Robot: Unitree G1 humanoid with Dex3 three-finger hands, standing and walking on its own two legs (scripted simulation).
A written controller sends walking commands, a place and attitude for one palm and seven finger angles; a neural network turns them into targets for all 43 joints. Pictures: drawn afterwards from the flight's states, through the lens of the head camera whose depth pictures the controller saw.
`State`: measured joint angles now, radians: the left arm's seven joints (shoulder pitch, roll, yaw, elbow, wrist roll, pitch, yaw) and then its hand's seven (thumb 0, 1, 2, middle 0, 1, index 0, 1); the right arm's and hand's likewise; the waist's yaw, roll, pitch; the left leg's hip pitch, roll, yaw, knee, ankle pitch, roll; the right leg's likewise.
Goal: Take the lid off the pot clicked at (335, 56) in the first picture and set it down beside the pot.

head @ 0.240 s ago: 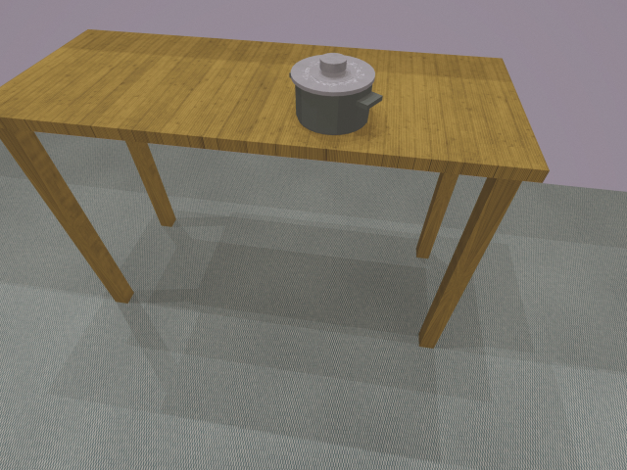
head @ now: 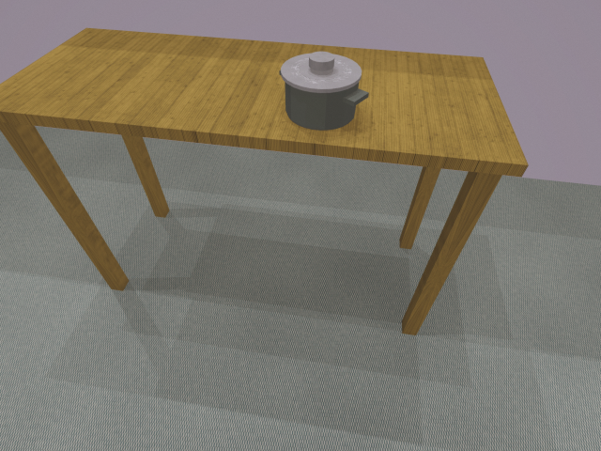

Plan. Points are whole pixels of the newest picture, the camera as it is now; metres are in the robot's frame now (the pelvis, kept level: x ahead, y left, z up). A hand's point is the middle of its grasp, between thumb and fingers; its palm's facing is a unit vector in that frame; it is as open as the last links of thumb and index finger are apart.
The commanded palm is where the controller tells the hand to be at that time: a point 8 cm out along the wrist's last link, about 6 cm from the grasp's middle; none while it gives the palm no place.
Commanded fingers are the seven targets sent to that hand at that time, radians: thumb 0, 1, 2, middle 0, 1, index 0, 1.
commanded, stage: look at it before walking up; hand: left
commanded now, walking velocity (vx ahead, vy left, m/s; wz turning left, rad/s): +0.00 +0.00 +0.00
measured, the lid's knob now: (321, 61) +0.82 +0.00 +0.15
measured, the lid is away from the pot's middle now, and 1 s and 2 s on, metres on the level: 0.00 0.00 0.00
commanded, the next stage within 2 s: turn to face it in 0.40 s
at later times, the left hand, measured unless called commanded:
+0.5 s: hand out of the picture +0.00 +0.18 -0.17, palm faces +0.02 -0.98 -0.21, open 7.3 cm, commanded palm none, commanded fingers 0.00 0.90 0.90 -0.20 -0.30 -0.20 -0.30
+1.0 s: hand out of the picture +0.03 +0.17 -0.18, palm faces -0.05 -0.97 -0.22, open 7.3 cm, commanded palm none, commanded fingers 0.00 0.90 0.90 -0.20 -0.30 -0.20 -0.30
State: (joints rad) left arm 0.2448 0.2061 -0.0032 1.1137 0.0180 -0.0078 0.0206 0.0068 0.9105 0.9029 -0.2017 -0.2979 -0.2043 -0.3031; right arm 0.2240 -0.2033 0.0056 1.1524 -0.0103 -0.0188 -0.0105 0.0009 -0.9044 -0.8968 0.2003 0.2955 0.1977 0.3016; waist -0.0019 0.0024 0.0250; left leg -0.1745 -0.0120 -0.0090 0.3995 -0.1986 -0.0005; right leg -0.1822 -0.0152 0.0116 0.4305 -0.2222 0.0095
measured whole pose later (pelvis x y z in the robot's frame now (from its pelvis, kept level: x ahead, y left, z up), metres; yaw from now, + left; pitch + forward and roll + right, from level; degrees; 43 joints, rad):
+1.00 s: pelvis +0.04 -0.02 -0.01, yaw -6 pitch +0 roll +2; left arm 0.37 0.17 0.06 1.08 0.03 0.00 -0.01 0.01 0.91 0.90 -0.20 -0.30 -0.20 -0.30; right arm 0.34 -0.17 -0.05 1.12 -0.03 -0.02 -0.01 0.00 -0.90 -0.90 0.20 0.30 0.20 0.30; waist 0.00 0.01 0.00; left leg -0.19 0.04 0.08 0.54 -0.36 -0.01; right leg -0.28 0.00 0.00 0.63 -0.38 -0.04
